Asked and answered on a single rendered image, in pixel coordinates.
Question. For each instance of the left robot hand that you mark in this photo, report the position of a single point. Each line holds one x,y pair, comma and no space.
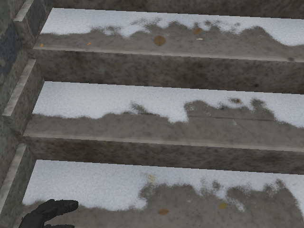
47,211

